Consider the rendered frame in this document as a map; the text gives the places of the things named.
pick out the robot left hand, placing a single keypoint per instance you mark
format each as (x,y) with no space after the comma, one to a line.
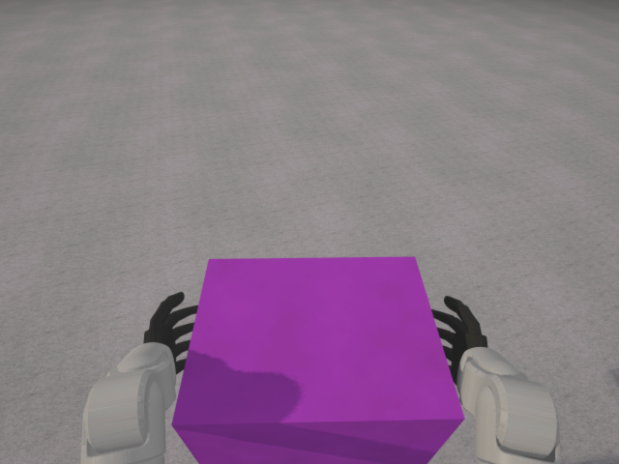
(161,325)

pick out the robot right forearm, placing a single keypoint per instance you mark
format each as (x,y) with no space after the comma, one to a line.
(516,420)

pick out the robot left forearm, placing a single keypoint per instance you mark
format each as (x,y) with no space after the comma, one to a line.
(124,416)

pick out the robot right hand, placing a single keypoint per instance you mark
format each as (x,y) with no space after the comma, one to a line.
(468,332)

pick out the carton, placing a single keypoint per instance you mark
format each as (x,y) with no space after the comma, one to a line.
(332,360)

